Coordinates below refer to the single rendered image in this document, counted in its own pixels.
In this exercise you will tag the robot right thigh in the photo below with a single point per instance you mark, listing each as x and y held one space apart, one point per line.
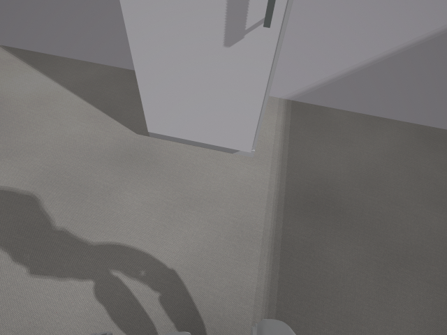
271 327

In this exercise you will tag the fridge door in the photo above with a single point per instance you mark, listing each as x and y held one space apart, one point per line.
202 66

